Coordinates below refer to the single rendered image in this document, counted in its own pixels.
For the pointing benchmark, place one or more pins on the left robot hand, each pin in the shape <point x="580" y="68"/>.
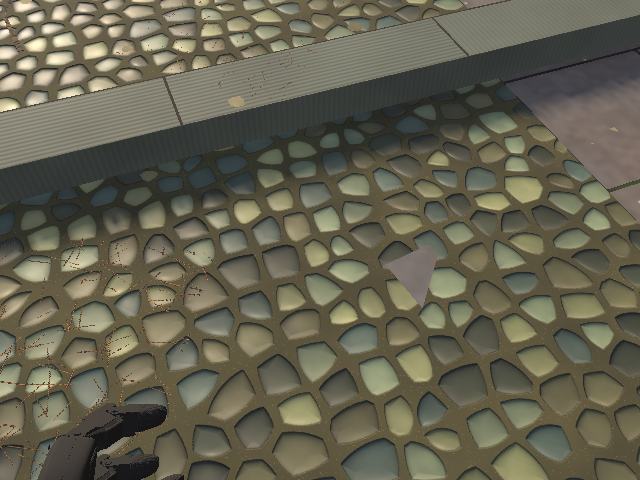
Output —
<point x="74" y="456"/>

